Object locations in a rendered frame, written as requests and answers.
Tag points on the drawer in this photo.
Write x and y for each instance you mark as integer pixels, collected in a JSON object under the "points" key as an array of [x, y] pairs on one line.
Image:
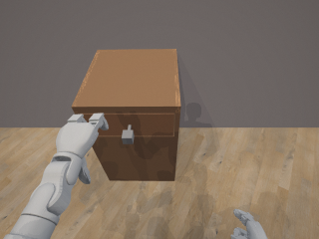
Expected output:
{"points": [[142, 124]]}

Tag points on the left robot forearm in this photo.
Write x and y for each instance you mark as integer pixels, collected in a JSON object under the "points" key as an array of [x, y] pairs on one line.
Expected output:
{"points": [[49, 200]]}

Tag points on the right robot hand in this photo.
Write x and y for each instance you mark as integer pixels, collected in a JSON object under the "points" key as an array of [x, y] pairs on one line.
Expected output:
{"points": [[253, 228]]}

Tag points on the cabinet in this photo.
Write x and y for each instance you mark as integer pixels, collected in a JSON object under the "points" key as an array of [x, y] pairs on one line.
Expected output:
{"points": [[133, 81]]}

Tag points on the left robot hand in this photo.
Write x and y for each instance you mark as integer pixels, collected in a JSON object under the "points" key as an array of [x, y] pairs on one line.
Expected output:
{"points": [[78, 136]]}

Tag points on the handle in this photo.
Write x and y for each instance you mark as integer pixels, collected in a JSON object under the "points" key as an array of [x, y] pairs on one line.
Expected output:
{"points": [[128, 135]]}

